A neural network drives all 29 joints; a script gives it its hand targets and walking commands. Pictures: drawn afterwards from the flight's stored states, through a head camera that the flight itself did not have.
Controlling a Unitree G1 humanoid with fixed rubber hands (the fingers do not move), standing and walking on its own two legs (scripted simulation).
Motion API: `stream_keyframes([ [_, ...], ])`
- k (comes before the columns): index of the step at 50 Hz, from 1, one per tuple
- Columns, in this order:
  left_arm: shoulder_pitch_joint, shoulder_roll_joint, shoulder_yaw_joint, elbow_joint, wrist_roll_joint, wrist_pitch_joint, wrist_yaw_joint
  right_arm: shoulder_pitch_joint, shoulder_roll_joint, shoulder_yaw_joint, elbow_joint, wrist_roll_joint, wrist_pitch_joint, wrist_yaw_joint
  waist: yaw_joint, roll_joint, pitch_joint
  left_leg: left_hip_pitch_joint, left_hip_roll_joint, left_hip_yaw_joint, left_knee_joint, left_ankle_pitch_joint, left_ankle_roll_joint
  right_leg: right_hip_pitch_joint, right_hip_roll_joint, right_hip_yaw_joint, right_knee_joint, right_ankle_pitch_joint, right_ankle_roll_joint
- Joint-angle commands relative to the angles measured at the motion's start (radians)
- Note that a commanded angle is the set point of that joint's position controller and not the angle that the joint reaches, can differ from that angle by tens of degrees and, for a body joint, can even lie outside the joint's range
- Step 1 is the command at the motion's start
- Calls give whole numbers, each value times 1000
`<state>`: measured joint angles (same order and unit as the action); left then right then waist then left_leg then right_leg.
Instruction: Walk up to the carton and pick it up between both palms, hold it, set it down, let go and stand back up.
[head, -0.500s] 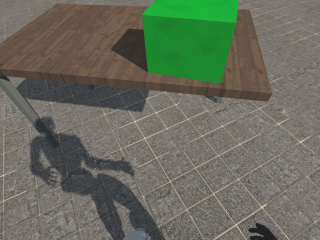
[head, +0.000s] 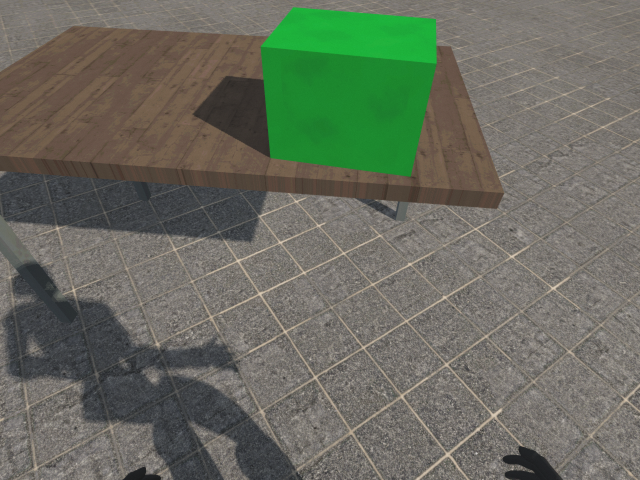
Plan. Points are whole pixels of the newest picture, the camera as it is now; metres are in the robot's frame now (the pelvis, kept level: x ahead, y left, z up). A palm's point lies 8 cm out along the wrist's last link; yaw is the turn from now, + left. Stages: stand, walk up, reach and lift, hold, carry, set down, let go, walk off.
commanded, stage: stand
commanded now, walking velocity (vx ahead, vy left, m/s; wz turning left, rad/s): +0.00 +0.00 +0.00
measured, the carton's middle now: (350, 90) +0.84 -0.07 +0.10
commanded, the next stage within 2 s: none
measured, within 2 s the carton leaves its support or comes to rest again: neither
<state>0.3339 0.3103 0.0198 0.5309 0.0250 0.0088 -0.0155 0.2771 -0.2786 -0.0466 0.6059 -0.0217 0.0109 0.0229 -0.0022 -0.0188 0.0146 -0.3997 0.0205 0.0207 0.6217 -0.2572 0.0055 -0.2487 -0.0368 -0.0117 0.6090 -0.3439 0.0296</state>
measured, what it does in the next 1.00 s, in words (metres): stands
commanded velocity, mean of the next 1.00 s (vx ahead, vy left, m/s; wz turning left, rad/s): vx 0.00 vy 0.00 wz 0.00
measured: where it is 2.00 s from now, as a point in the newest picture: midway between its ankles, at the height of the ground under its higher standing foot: outside the picture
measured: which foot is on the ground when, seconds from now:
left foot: down 0.00-1.00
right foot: down 0.00-1.00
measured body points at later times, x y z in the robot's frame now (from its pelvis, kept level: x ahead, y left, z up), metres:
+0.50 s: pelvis +0.04 -0.01 +0.00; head +0.07 +0.00 +0.45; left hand +0.17 +0.25 -0.09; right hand +0.19 -0.28 -0.08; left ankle +0.08 +0.11 -0.73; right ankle -0.01 -0.15 -0.73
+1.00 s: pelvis +0.04 -0.01 +0.00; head +0.06 -0.01 +0.45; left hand +0.21 +0.25 -0.08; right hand +0.20 -0.28 -0.08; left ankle +0.08 +0.11 -0.73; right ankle -0.01 -0.15 -0.73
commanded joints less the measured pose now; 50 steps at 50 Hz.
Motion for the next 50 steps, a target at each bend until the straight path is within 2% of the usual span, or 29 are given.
stream_keyframes([
  [1, -40, 130, 51, -87, -4, -24, 1, 16, -125, -35, -81, -9, -41, 10, -15, -1, 92, 78, 56, -115, -126, -120, 28, -192, -70, 93, -166, -214, -75],
  [2, -8, 111, 45, -86, -10, -28, -1, -2, -138, -36, -82, -10, -45, 10, 5, 34, 64, 70, 72, -138, -145, -138, 36, -160, -59, 81, -144, -173, -70],
  [3, -6, 111, 45, -78, -14, -30, -4, -3, -143, -36, -90, -3, -46, 7, 5, 32, 45, 29, 85, -168, -190, -185, 42, -123, -44, 61, -121, -138, -63],
  [5, 10, 89, 42, -72, -14, -32, -4, -35, -144, -34, -98, 1, -41, 2, 23, 3, 35, -1, 103, -186, -200, -179, 52, -69, -46, 70, -116, -92, -60],
  [6, 9, 103, 43, -67, -11, -34, -4, -43, -145, -35, -98, -2, -38, -1, 23, -18, 24, 16, 88, -158, -171, -163, 40, -69, -64, 88, -137, -109, -66],
  [7, -11, 109, 40, -74, -13, -37, -2, -35, -130, -35, -95, 1, -40, 0, 8, -27, 8, 43, 81, -138, -149, -120, 33, -79, -73, 99, -142, -97, -71],
  [8, -15, 112, 44, -70, -12, -36, -1, -35, -137, -33, -96, -4, -40, 2, 7, 11, 21, 53, 71, -127, -139, -110, 30, -93, -78, 119, -154, -121, -74],
  [9, -12, 123, 47, -68, -10, -37, 2, -23, -119, -30, -91, -1, -41, 4, 5, 9, 15, 63, 71, -121, -126, -90, 31, -106, -88, 136, -171, -122, -79],
  [11, -20, 122, 47, -68, -12, -35, 2, -2, -116, -33, -80, -3, -45, 5, -4, -19, -5, 109, 75, -127, -136, -59, 29, -116, -74, 106, -159, -122, -78],
  [12, -15, 107, 43, -67, -12, -37, 3, -26, -131, -33, -77, -6, -44, 4, 5, 23, -33, 125, 80, -128, -134, -5, 31, -97, -70, 91, -143, -56, -68],
  [15, -15, 101, 37, -64, -12, -39, 4, -12, -117, -30, -74, 0, -43, 2, -3, 13, -30, 106, 91, -142, -149, 17, 38, -56, -61, 73, -115, 14, -60],
  [17, -2, 99, 40, -65, -11, -38, 5, -36, -125, -32, -79, -1, -42, 1, 8, 73, -30, 95, 90, -132, -139, 49, 45, -42, -65, 84, -116, 29, -61],
  [20, -7, 107, 43, -63, -11, -41, 8, -56, -120, -28, -82, 2, -40, -2, 9, 57, -25, 124, 82, -108, -113, 141, 37, -46, -79, 89, -128, 107, -55],
  [22, -4, 115, 47, -57, -14, -42, 7, -47, -117, -27, -80, 3, -38, -4, 6, 12, -69, 163, 83, -99, -85, 212, 39, -27, -79, 80, -122, 175, -51],
  [23, -14, 115, 48, -54, -12, -41, 9, -43, -120, -25, -79, 1, -38, -3, -1, 29, -82, 170, 82, -88, -84, 213, 35, -6, -79, 78, -116, 184, -53],
  [25, -23, 107, 48, -63, -14, -39, 8, -42, -121, -27, -82, 4, -35, -4, -5, 18, -86, 176, 80, -83, -79, 219, 30, -6, -78, 75, -113, 195, -53],
  [28, -28, 104, 50, -66, -14, -36, 9, -75, -121, -28, -80, 0, -34, -6, 4, 12, -80, 191, 83, -71, -70, 277, 31, 1, -84, 79, -106, 274, -51],
  [29, -39, 94, 47, -71, -17, -34, 9, -78, -119, -26, -76, 6, -33, -6, -2, 20, -78, 188, 86, -73, -70, 262, 29, -7, -76, 73, -103, 248, -48],
  [32, -32, 99, 57, -69, -19, -31, 13, -85, -119, -28, -71, 3, -33, -9, 5, -25, -67, 205, 90, -74, -47, 349, 37, -11, -68, 61, -92, 319, -45],
  [34, -50, 113, 58, -73, -13, -32, 13, -77, -117, -27, -75, 5, -36, -10, -9, 22, -99, 203, 89, -65, -50, 388, 35, 36, -81, 68, -80, 381, -50],
  [36, -47, 97, 53, -75, -12, -30, 11, -95, -123, -28, -74, 6, -36, -10, 3, 32, -109, 215, 92, -69, -48, 375, 37, 42, -82, 76, -84, 356, -48],
  [38, -66, 107, 62, -72, -15, -26, 9, -104, -115, -30, -75, 11, -33, -9, -4, -17, -100, 207, 94, -69, -55, 379, 33, 43, -71, 56, -81, 357, -49],
  [39, -65, 97, 58, -81, -14, -23, 8, -99, -121, -30, -75, 12, -28, -8, -3, 12, -58, 182, 92, -73, -67, 345, 32, 33, -72, 66, -90, 318, -50],
  [41, -53, 97, 62, -75, -10, -23, 7, -122, -114, -33, -72, 7, -28, -8, 7, 21, -82, 203, 86, -65, -59, 308, 28, 30, -79, 74, -97, 304, -50],
  [42, -59, 99, 61, -74, -12, -23, 6, -113, -106, -34, -72, 8, -28, -8, -5, 18, -64, 194, 85, -64, -73, 279, 29, 26, -81, 77, -104, 280, -50],
  [44, -79, 95, 62, -87, -14, -22, 6, -117, -109, -34, -65, 12, -27, -6, -2, -26, -29, 177, 82, -70, -83, 217, 34, -11, -74, 77, -122, 202, -53],
  [47, -85, 106, 66, -80, -14, -23, 1, -118, -112, -32, -67, 9, -28, -5, -6, -2, 3, 155, 81, -66, -97, 177, 33, -18, -77, 91, -146, 177, -53],
  [48, -71, 101, 65, -78, -12, -24, 2, -112, -123, -35, -64, 11, -31, -6, -2, 27, -38, 171, 86, -68, -104, 172, 35, 3, -74, 90, -139, 170, -52],
  [50, -78, 100, 65, -77, -13, -28, 2, -111, -116, -34, -57, 11, -33, -5, -5, 7, -60, 177, 85, -69, -101, 169, 35, 9, -65, 77, -139, 160, -52],
])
